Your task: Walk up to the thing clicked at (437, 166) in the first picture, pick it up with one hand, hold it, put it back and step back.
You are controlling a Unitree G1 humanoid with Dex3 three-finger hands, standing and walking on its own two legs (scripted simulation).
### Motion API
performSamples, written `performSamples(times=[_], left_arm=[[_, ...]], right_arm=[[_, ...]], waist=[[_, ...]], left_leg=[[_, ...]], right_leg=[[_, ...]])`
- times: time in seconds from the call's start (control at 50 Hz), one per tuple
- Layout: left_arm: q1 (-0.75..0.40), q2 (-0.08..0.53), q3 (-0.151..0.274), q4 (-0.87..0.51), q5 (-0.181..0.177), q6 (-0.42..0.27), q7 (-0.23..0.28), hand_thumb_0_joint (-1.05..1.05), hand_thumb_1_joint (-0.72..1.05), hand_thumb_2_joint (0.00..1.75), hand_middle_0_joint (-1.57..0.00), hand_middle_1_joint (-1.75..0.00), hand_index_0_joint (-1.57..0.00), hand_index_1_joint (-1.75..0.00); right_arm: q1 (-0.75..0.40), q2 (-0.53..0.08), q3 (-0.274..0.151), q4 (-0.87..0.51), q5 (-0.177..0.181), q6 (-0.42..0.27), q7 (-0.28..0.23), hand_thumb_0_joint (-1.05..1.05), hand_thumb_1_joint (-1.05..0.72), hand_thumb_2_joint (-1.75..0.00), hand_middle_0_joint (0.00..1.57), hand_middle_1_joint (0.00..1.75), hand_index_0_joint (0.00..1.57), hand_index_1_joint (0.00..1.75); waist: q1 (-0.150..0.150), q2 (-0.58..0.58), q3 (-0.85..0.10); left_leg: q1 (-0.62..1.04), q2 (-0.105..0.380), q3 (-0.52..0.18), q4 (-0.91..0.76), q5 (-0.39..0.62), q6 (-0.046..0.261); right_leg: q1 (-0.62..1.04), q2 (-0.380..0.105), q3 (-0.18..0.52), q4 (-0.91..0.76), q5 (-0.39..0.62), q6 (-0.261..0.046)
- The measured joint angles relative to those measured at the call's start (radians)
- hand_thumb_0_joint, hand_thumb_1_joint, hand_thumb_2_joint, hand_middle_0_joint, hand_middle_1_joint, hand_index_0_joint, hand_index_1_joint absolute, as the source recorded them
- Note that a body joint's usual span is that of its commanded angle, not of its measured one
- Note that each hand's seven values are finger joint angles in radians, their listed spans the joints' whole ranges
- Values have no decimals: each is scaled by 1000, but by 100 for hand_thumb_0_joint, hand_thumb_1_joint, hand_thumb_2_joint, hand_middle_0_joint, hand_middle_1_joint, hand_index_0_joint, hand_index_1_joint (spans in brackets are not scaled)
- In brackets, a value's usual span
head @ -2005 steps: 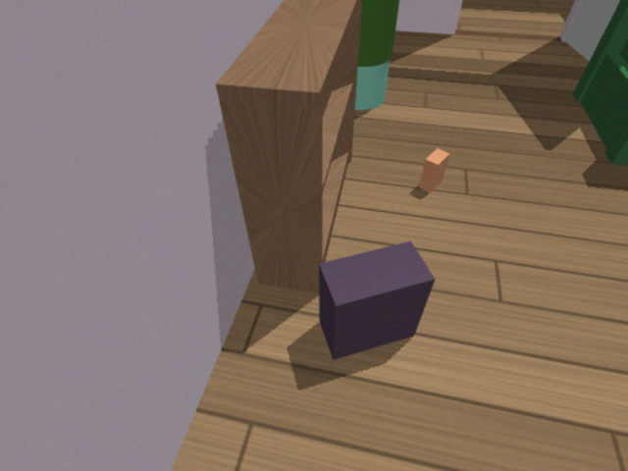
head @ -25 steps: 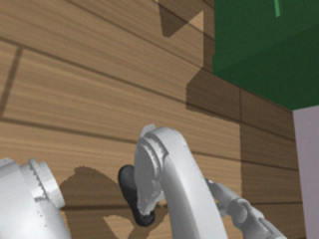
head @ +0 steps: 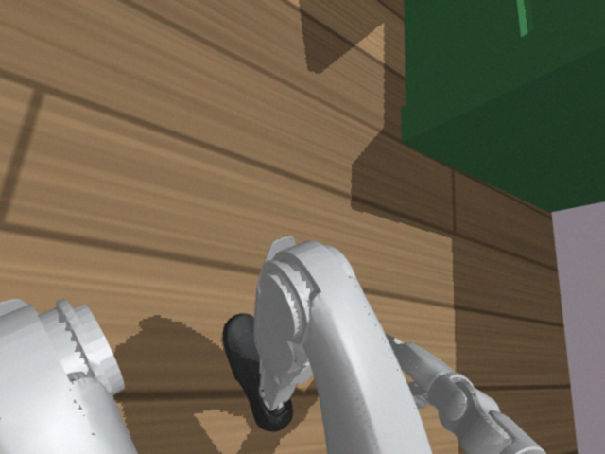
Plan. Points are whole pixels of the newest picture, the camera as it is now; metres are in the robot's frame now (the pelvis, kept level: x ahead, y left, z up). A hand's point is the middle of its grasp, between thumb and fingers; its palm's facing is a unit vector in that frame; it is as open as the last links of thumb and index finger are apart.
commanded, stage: open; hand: left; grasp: from above
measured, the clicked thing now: out of the picture +0.51 +0.37 -0.21
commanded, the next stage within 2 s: withdraw in 0.26 s
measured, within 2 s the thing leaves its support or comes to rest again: neither
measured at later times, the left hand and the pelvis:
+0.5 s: hand out of the picture +0.45 +0.42 -0.15, palm faces +0.70 -0.72 -0.02, open 15.0 cm; pelvis +0.00 +0.00 +0.00, yaw +0 degrees
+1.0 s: hand out of the picture +0.41 +0.52 -0.05, palm faces +0.67 -0.74 -0.09, open 16.4 cm; pelvis +0.00 +0.00 +0.02, yaw +1 degrees
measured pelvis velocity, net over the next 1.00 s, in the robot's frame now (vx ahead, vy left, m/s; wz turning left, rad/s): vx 0.00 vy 0.00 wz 0.02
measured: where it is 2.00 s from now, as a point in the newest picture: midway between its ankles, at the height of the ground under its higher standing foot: (190, 432)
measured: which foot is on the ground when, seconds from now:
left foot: down 0.00-1.00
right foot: down 0.00-1.00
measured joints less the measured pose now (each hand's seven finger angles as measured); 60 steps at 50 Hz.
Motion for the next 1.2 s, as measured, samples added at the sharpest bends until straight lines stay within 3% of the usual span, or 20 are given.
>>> performSamples(times=[0.36,0.48,0.56,0.66,0.76,0.84,1.0,1.08,1.2], left_arm=[[-3,-4,-10,15,-7,-8,0,-1,-41,33,-42,-47,-45,-44],[-7,1,10,12,-2,-1,22,-1,-44,30,-34,-40,-37,-37],[-9,17,34,-28,23,19,25,-1,-44,30,-30,-38,-34,-35],[-15,65,58,-89,39,60,-12,-1,-45,29,-26,-35,-30,-32],[-35,135,80,-89,-5,127,-65,-1,-48,25,-24,-32,-27,-29],[-40,180,58,-56,-24,189,-131,-1,-49,23,-23,-31,-27,-28],[-27,160,37,-47,-48,247,-251,-1,-52,13,-20,-24,-25,-20],[-34,119,58,-54,-45,243,-251,-1,-56,7,-18,-19,-23,-15],[-34,97,81,-89,7,228,-213,-1,-59,3,-17,-16,-21,-11]], right_arm=[[3,2,7,-2,4,-2,3,0,-89,-89,21,30,21,30],[1,5,9,-3,0,2,3,0,-88,-88,21,30,21,30],[2,6,7,-4,0,10,-2,0,-87,-88,21,30,21,30],[14,6,-7,7,13,26,-12,-1,-87,-88,21,30,21,30],[40,-6,-26,14,46,39,-25,0,-88,-89,21,30,21,30],[68,-11,-48,15,74,42,-39,0,-87,-88,21,30,21,30],[100,-9,-76,15,116,28,-47,0,-85,-88,21,30,21,30],[100,-1,-76,12,121,18,-49,0,-85,-88,21,30,21,30],[88,8,-80,8,105,18,-48,0,-85,-88,21,30,21,30]], waist=[[0,3,-3],[0,-5,-2],[4,-10,-1],[13,4,-15],[24,44,-50],[38,76,-77],[66,92,-100],[68,74,-101],[59,50,-95]], left_leg=[[-2,3,3,-3,-2,6],[4,3,-2,-3,-7,2],[9,2,-3,-7,-5,-2],[7,0,2,-19,2,-4],[-6,1,21,-35,10,4],[-17,4,44,-51,16,18],[-25,9,70,-73,22,32],[-22,6,69,-75,22,28],[-19,-3,60,-72,16,18]], right_leg=[[1,0,1,-5,-2,0],[6,0,-3,-7,-4,1],[10,-1,-4,-10,-2,-3],[7,-6,-2,-16,0,-6],[-3,-13,9,-23,-1,-5],[-12,-17,23,-33,-2,-5],[-17,-22,39,-46,-4,-14],[-14,-25,37,-46,-7,-19],[-8,-31,30,-42,-17,-22]])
